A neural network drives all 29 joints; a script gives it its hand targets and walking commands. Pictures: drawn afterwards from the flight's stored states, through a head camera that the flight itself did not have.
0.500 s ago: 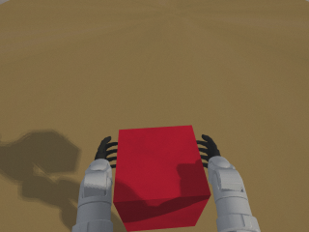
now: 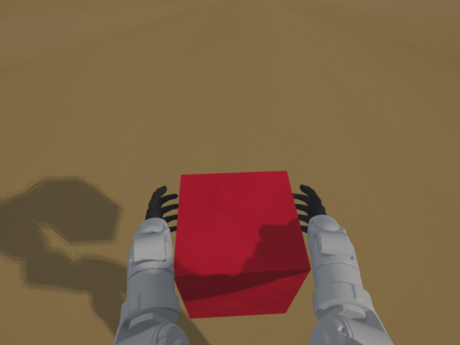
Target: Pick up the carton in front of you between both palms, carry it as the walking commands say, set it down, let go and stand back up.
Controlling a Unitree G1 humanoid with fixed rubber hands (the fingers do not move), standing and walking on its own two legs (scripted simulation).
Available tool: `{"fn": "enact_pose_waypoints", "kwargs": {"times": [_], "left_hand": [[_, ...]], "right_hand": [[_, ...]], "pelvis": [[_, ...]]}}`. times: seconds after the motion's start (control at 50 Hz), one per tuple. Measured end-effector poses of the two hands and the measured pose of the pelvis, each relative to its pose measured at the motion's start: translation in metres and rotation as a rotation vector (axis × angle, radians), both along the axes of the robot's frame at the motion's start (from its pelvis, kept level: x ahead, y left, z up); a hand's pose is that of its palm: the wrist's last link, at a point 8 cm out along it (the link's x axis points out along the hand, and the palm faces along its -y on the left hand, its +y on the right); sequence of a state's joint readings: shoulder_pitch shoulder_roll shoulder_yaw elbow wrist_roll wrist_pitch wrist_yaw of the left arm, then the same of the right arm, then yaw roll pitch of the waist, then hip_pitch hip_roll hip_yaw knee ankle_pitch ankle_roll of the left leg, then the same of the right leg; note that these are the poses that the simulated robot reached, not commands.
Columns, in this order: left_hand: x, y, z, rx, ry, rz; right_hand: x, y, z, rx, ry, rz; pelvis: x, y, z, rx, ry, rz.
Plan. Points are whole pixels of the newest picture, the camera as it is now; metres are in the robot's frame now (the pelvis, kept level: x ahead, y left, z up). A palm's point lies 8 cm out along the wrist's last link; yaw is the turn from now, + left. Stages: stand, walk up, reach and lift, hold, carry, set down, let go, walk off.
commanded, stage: set down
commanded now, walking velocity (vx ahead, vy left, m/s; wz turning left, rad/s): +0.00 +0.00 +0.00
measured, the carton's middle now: (236, 248) +0.32 +0.01 -0.06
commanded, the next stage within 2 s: none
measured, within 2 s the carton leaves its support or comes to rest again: neither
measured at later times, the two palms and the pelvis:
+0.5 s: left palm (174, 261) +0.34 +0.15 -0.18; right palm (293, 253) +0.37 -0.15 -0.18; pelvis -0.03 -0.03 -0.11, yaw -1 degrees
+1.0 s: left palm (174, 276) +0.37 +0.18 -0.34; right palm (272, 261) +0.42 -0.12 -0.34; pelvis -0.06 -0.02 -0.24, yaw -2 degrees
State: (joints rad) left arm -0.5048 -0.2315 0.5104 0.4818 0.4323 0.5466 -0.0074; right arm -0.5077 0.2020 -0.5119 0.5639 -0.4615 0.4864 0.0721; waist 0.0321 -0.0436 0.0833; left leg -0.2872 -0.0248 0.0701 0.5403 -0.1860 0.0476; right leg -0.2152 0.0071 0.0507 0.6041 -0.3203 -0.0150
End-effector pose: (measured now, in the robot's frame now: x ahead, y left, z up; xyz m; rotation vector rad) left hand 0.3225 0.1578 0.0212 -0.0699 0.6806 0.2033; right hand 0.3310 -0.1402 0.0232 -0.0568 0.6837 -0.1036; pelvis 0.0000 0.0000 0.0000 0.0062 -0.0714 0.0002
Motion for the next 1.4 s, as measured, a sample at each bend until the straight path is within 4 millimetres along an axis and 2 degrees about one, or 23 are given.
{"fn": "enact_pose_waypoints", "kwargs": {"times": [0.06, 0.16, 0.24, 0.3, 0.36, 0.52, 0.66, 0.82, 1.02, 1.4], "left_hand": [[0.002, 0.002, -0.028, 0.016, 0.014, 0.002], [-0.001, 0.003, -0.086, 0.034, 0.019, 0.011], [-0.003, 0.002, -0.132, 0.034, 0.006, 0.031], [0.000, 0.001, -0.159, 0.032, -0.022, 0.046], [0.007, 0.000, -0.177, 0.033, -0.056, 0.044], [0.023, -0.006, -0.209, 0.030, -0.055, 0.036], [0.032, 0.002, -0.245, 0.030, -0.032, 0.069], [0.038, 0.015, -0.299, 0.022, -0.023, 0.107], [0.046, 0.018, -0.367, 0.019, -0.008, 0.125], [0.055, 0.030, -0.481, 0.035, 0.037, 0.185]], "right_hand": [[0.007, 0.002, -0.027, -0.019, 0.014, 0.026], [0.011, 0.003, -0.084, -0.026, 0.020, 0.055], [0.016, 0.003, -0.131, -0.017, 0.010, 0.070], [0.021, 0.002, -0.158, -0.004, -0.017, 0.074], [0.028, 0.001, -0.176, 0.008, -0.049, 0.066], [0.039, -0.005, -0.211, 0.038, -0.045, 0.032], [0.056, 0.003, -0.249, 0.040, -0.022, 0.062], [0.073, 0.017, -0.302, 0.031, -0.013, 0.102], [0.088, 0.021, -0.370, 0.025, 0.001, 0.130], [0.122, 0.038, -0.483, -0.004, 0.039, 0.230]], "pelvis": [[-0.003, -0.002, -0.006, -0.003, 0.078, 0.008], [-0.011, -0.008, -0.020, -0.013, 0.232, 0.020], [-0.019, -0.014, -0.040, -0.019, 0.367, 0.021], [-0.023, -0.019, -0.059, -0.020, 0.464, 0.012], [-0.025, -0.023, -0.078, -0.014, 0.541, -0.002], [-0.033, -0.028, -0.117, -0.004, 0.640, -0.018], [-0.039, -0.029, -0.151, 0.004, 0.712, -0.025], [-0.046, -0.027, -0.194, -0.005, 0.794, -0.022], [-0.056, -0.021, -0.247, -0.009, 0.846, -0.028], [-0.076, -0.022, -0.329, 0.013, 0.871, -0.026]]}}
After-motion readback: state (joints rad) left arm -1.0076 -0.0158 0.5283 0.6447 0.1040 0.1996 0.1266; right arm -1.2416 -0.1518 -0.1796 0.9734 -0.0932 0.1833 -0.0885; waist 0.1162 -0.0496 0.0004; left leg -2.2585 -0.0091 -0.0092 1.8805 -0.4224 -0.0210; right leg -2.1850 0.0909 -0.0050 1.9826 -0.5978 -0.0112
